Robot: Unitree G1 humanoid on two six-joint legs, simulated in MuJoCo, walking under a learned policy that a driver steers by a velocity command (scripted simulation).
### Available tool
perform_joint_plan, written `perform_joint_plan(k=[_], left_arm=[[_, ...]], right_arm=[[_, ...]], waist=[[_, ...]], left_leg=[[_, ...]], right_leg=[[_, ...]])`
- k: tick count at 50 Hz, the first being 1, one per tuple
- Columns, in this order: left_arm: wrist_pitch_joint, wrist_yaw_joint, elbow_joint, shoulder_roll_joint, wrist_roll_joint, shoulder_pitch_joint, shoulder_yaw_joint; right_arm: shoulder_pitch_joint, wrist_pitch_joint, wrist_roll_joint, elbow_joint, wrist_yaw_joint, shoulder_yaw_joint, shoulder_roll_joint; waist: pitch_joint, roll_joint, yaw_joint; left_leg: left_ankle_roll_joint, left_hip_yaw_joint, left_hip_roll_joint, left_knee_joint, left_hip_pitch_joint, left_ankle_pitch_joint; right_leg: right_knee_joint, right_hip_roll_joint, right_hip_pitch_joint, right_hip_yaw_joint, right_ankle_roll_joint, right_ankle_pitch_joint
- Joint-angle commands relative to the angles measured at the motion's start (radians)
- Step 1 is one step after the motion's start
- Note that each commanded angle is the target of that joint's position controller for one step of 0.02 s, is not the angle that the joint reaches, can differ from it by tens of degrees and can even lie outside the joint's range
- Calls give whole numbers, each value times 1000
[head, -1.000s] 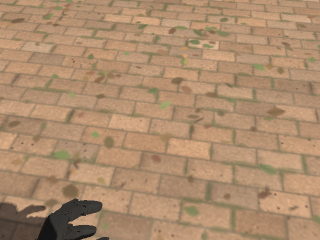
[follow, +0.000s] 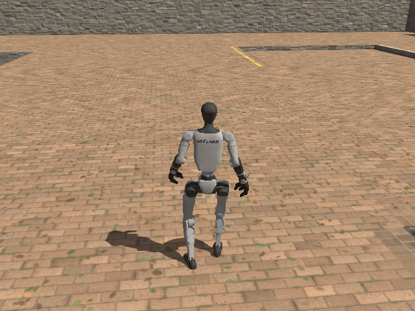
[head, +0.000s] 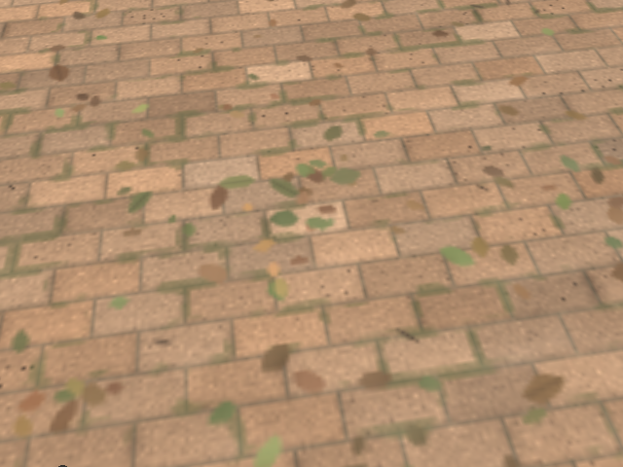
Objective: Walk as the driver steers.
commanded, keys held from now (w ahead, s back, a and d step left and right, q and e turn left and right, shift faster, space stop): e+shift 0.06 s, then shift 0.14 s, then q+shift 0.52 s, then shift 0.28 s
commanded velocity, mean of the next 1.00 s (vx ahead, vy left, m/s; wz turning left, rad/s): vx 0.03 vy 0.00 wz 0.17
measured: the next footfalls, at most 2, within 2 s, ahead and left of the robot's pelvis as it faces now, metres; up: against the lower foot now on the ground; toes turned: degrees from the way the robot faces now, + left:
right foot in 0.02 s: +0.14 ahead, -0.09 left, +0.00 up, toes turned -5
left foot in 0.40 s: +0.11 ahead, +0.11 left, +0.00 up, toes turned -7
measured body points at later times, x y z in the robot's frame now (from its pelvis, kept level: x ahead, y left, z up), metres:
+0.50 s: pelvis +0.04 +0.03 +0.01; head +0.06 +0.05 +0.46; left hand +0.23 +0.26 -0.10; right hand +0.09 -0.25 -0.10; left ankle +0.07 +0.11 -0.72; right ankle +0.07 -0.09 -0.69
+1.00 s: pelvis +0.03 +0.00 +0.02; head +0.06 -0.02 +0.47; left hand +0.07 +0.30 -0.07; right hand +0.23 -0.24 -0.10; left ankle -0.02 +0.12 -0.66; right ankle +0.05 -0.09 -0.72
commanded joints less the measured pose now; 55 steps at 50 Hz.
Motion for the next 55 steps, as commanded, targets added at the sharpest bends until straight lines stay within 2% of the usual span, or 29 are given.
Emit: perform_joint_plan(k=[1, 2, 3, 4, 5, 6, 8, 11, 15, 19, 20, 21, 22, 23, 25, 28, 33, 36, 39, 40, 41, 42, 43, 44, 45, 47, 49, 53, 55], left_arm=[[-32, 28, 13, 142, 17, 255, 48], [-26, 41, -21, 278, -1, 225, 73], [-23, 36, -52, 301, -38, 261, 92], [-16, 41, -58, 266, -24, 212, 82], [-6, 50, -62, 206, -16, 138, 63], [-1, 54, -59, 153, -17, 82, 45], [-8, 54, -60, 100, -13, 56, 26], [-24, 43, -34, 102, -2, 80, 23], [-27, 45, -6, 22, 11, 64, -15], [-13, 67, 13, 98, -6, 62, 3], [-13, 75, 19, 92, -9, 75, 4], [-11, 79, -4, 49, -15, 91, -5], [-10, 84, -33, 50, -15, 27, -6], [-9, 83, -36, 61, -3, 9, -2], [-10, 73, -12, 43, -10, 39, -2], [-14, 68, -6, 28, -1, 40, -8], [-25, 75, -39, 24, -18, -35, -23], [-37, 83, -34, 45, -25, -4, -22], [-49, 98, 7, 57, -26, 123, -19], [-54, 106, 17, 76, -19, 149, -13], [-56, 113, 0, 145, -6, 118, -1], [-50, 104, -38, 220, 4, 34, 8], [-48, 94, -19, 185, 13, 65, 6], [-51, 86, -17, 114, 1, 33, -14], [-54, 80, -16, 85, -3, 4, -22], [-59, 83, -9, 80, -4, 13, -24], [-61, 81, 18, 83, -8, 79, -22], [-59, 70, 66, 69, -8, 130, -32], [-42, 58, 92, 137, -11, 165, -6]], right_arm=[[19, 22, -3, -80, 12, -37, -125], [85, 46, -21, -129, 18, -17, -54], [61, 70, -45, -152, 4, -10, -72], [2, 73, -35, -155, -6, -12, -90], [-46, 70, -26, -154, -14, -13, -92], [-51, 71, -28, -142, -22, -14, -94], [-6, 90, -37, -111, -23, -15, -92], [14, 96, -18, -93, -14, 1, -39], [2, 99, -8, -73, 0, 21, 1], [17, 88, -10, -79, 18, 8, -31], [13, 78, -20, -90, 20, 7, -47], [7, 65, -34, -110, 17, -10, -133], [14, 68, -22, -103, 18, -44, -214], [52, 68, -22, -96, 17, -46, -194], [-20, 76, -12, -104, 10, -46, -155], [-25, 80, -2, -114, 14, -51, -124], [52, 93, -7, -106, 16, -78, -154], [11, 98, -11, -121, 26, -89, -174], [-65, 97, -4, -133, 28, -83, -157], [-69, 94, 2, -133, 22, -75, -136], [-16, 92, 4, -133, 17, -59, -80], [-10, 88, -7, -144, 8, -62, -88], [-34, 89, -37, -136, 6, -74, -154], [-26, 90, -31, -117, 11, -75, -153], [-7, 95, -27, -97, 18, -69, -138], [6, 103, -21, -80, 30, -57, -116], [-43, 108, -13, -85, 30, -42, -97], [-108, 116, -4, -77, 16, 3, -23], [-98, 111, -1, -68, -8, -2, -46]], waist=[[-156, -143, 127], [-174, -305, 35], [-344, -237, 112], [-278, -155, 102], [-183, -124, 76], [-129, -116, 40], [-144, -104, 20], [-185, -58, 22], [-183, -121, 50], [-104, -81, 23], [-68, -21, 22], [-62, 169, 49], [27, 293, 20], [21, 198, 13], [-10, 101, 58], [-95, 103, 42], [-131, 137, -25], [-141, 156, -13], [-156, 168, 48], [-152, 142, 59], [-151, -39, 21], [-92, -206, 13], [-74, -144, 19], [-61, -88, -8], [-47, -83, -23], [-66, -147, -14], [-73, -145, 22], [-89, -199, 55], [-52, -228, 50]], left_leg=[[8, -32, 85, 384, -187, 258], [-53, -101, -71, 665, -441, -389], [-59, -300, -107, 742, -493, -373], [-46, -339, -87, 727, -514, -265], [-29, -344, -70, 660, -495, -156], [-20, -345, -57, 582, -445, -87], [-4, -321, -82, 534, -318, -41], [17, -313, -108, 410, -260, -47], [51, -292, -117, 182, -99, 2], [102, -262, -174, -62, -12, 75], [125, -357, -135, -185, -21, 115], [183, -680, 64, -336, -35, 156], [275, -876, 188, -398, -138, 309], [309, -870, 172, -397, -126, 342], [260, -728, 51, -344, -95, 329], [242, -685, -24, -285, 32, 457], [253, -803, -32, -263, 140, 374], [232, -865, -53, -264, 84, 367], [161, -841, -99, -239, -27, 331], [115, -809, -142, -211, -106, 217], [65, -695, -235, -56, -204, -33], [36, -484, -385, 143, -360, -167], [29, -488, -298, 324, -317, -161], [31, -498, -289, 394, -282, -109], [27, -488, -289, 444, -263, -56], [13, -459, -293, 476, -279, -33], [-2, -443, -285, 399, -289, -44], [3, -358, -224, 23, -109, -91], [18, -304, -259, -151, -58, -5]], right_leg=[[-191, -42, 411, 178, -86, 306], [-137, -286, 504, 562, -220, 834], [-276, -343, 559, 737, -329, 582], [-330, -317, 497, 675, -313, 286], [-348, -257, 392, 573, -265, 152], [-355, -196, 303, 490, -213, 133], [-345, -149, 207, 406, -187, 228], [-341, -154, 227, 382, -187, 261], [-385, -154, 178, 331, -156, -9], [-312, -169, 141, 313, -107, -108], [-239, -138, 127, 278, -61, -109], [-35, -11, 59, 160, 5, -190], [103, 122, -11, 78, 41, -338], [271, 96, -28, 147, 48, -365], [350, 77, -38, 174, 60, -271], [345, 81, -63, 157, 87, -236], [139, 94, -58, 178, 97, -270], [20, 124, 60, 184, 77, -280], [-221, 124, 283, 157, 45, -174], [-336, 76, 383, 185, 29, -112], [-448, -129, 442, 400, -22, -220], [-501, -332, 379, 664, -122, -201], [-449, -358, 284, 639, -190, -33], [-423, -295, 252, 539, -182, 68], [-400, -223, 240, 432, -153, 140], [-364, -163, 308, 339, -134, 294], [-337, -161, 381, 317, -141, 378], [-323, -136, 395, 323, -130, 348], [-272, -114, 387, 382, -118, 441]])
Velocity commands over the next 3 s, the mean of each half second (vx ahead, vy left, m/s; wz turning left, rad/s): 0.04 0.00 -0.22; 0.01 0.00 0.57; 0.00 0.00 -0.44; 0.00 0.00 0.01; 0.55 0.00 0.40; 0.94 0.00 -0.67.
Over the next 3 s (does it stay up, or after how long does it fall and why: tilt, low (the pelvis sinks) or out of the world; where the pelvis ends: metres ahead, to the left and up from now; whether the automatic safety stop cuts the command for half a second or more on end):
stays up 0.68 0.10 0.00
